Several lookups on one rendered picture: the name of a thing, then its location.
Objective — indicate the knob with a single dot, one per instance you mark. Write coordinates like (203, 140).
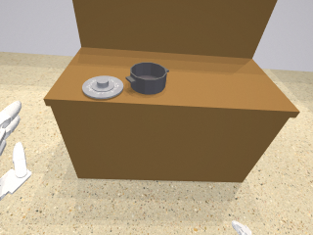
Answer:
(102, 81)

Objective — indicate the lid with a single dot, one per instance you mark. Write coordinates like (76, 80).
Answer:
(92, 90)

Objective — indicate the robot left hand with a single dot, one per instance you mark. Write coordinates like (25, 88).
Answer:
(11, 181)

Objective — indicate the pot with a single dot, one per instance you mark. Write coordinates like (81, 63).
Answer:
(147, 78)

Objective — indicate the table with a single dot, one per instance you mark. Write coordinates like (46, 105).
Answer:
(217, 114)

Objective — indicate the robot right hand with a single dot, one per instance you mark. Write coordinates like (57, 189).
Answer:
(241, 229)

